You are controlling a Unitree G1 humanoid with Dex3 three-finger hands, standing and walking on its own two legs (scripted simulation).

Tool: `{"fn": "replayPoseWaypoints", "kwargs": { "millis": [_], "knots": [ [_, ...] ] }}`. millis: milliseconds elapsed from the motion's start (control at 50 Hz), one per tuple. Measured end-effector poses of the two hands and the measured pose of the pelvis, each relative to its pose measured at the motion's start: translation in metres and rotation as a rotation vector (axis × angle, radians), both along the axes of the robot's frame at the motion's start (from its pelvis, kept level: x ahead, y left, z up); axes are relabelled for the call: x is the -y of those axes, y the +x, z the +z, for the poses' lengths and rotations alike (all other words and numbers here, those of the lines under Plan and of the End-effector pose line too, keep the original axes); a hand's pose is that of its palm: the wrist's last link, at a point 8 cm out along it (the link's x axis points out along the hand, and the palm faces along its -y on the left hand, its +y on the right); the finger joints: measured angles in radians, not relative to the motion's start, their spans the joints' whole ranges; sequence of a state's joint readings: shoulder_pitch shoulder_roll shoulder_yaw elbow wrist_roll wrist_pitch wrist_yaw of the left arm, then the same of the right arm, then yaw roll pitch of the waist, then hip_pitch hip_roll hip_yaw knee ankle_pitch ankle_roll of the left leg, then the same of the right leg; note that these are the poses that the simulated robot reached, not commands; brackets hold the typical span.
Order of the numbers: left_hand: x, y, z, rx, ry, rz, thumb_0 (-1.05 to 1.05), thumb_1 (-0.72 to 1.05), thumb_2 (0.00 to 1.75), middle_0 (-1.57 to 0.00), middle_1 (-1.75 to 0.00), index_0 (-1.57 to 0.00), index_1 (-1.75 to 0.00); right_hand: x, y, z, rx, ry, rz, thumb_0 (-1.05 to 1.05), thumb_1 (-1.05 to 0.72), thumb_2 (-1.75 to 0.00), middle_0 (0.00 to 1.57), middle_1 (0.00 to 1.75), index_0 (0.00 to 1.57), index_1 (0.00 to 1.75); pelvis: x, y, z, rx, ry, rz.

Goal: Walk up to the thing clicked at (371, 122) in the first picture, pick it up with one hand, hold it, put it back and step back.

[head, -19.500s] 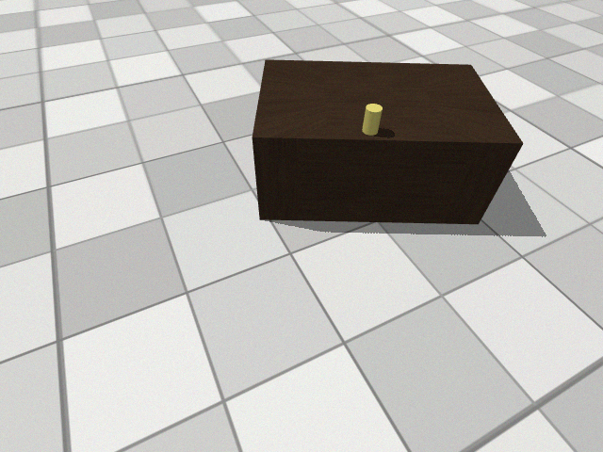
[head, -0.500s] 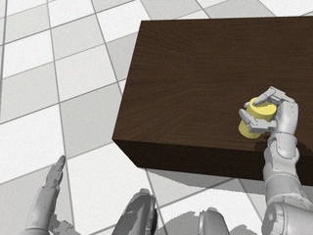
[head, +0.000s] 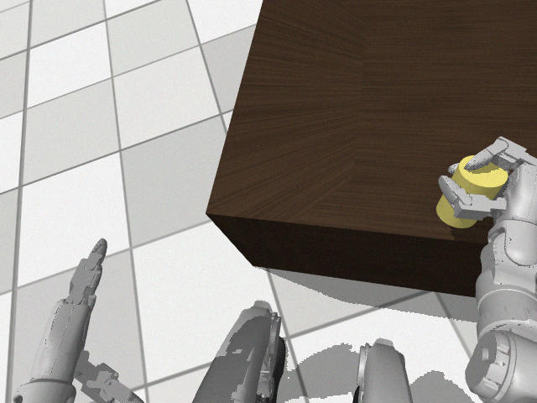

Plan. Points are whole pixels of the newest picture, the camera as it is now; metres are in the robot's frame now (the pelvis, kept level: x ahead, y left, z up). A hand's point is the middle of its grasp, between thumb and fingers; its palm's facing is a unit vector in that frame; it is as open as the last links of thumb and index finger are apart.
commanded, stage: lower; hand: right
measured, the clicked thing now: (468, 193) +0.47 -0.19 -0.06
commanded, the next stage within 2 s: loosen in 0.82 s
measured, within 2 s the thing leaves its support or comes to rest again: rests again in 1.32 s
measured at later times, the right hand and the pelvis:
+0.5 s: hand (466, 190) +0.48 -0.19 -0.06, palm faces +0.14 +0.99 +0.01, open 6.3 cm; pelvis -0.02 +0.00 -0.03, yaw +0 degrees
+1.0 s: hand (465, 191) +0.48 -0.20 -0.08, palm faces +0.14 +0.99 +0.02, open 6.3 cm; pelvis -0.02 +0.00 -0.05, yaw +1 degrees
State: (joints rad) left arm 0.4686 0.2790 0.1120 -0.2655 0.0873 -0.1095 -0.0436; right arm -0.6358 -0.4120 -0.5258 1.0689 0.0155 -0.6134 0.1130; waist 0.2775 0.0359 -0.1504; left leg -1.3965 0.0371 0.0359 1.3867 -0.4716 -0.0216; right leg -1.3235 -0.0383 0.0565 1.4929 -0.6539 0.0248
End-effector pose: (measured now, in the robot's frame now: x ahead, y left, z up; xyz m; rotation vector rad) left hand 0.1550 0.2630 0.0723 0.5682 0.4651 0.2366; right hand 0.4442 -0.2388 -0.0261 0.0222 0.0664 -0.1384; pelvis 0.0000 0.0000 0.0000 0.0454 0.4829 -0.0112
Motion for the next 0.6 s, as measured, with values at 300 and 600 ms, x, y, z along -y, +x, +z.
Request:
{"fn": "replayPoseWaypoints", "kwargs": {
  "millis": [300, 600],
  "knots": [
    [0.004, -0.014, -0.006, 0.028, 0.048, -0.021, -0.01, -0.53, 0.05, -0.07, -0.05, -0.07, -0.05, 0.002, 0.003, -0.024, 0.005, -0.004, 0.001, 0.02, 0.16, -1.07, 0.85, 1.06, 1.14, 1.29, 0.001, -0.013, -0.024, -0.025, 0.009, 0.0],
    [0.003, -0.019, -0.004, 0.051, 0.098, -0.036, -0.01, -0.53, 0.05, -0.07, -0.05, -0.07, -0.05, 0.005, 0.004, -0.042, -0.003, -0.006, 0.001, 0.02, 0.16, -1.07, 0.85, 1.06, 1.14, 1.29, 0.002, -0.02, -0.038, -0.037, 0.012, 0.0]
  ]
}}
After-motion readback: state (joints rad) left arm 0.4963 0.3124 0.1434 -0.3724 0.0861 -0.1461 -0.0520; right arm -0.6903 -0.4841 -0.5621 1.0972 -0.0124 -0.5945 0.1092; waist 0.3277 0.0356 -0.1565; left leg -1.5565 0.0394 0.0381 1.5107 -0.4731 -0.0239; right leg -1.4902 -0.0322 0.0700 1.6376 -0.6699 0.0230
